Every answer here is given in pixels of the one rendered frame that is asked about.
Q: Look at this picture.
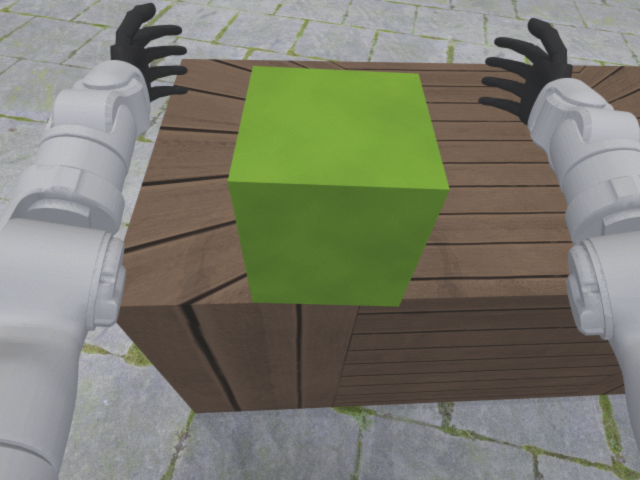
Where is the robot left hand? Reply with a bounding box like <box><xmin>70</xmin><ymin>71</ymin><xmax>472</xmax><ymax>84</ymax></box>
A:
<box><xmin>110</xmin><ymin>3</ymin><xmax>188</xmax><ymax>103</ymax></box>

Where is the robot right upper arm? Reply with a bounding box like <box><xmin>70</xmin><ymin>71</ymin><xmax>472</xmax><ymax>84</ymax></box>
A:
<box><xmin>566</xmin><ymin>230</ymin><xmax>640</xmax><ymax>453</ymax></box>

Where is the robot right hand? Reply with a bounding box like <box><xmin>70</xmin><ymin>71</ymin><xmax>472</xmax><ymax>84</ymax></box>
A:
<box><xmin>478</xmin><ymin>18</ymin><xmax>573</xmax><ymax>125</ymax></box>

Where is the robot left upper arm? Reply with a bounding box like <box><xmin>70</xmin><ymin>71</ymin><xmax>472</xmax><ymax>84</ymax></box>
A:
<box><xmin>0</xmin><ymin>217</ymin><xmax>126</xmax><ymax>480</ymax></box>

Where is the carton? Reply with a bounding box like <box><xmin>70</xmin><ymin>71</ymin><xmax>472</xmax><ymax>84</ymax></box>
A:
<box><xmin>228</xmin><ymin>66</ymin><xmax>450</xmax><ymax>307</ymax></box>

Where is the pedestal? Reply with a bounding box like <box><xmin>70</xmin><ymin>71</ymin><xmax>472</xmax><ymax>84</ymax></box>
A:
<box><xmin>116</xmin><ymin>59</ymin><xmax>640</xmax><ymax>413</ymax></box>

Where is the robot left forearm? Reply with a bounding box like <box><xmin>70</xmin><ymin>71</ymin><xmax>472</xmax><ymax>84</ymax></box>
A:
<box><xmin>0</xmin><ymin>60</ymin><xmax>151</xmax><ymax>235</ymax></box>

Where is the robot right forearm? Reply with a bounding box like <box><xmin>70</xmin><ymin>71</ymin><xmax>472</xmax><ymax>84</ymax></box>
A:
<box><xmin>527</xmin><ymin>78</ymin><xmax>640</xmax><ymax>245</ymax></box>

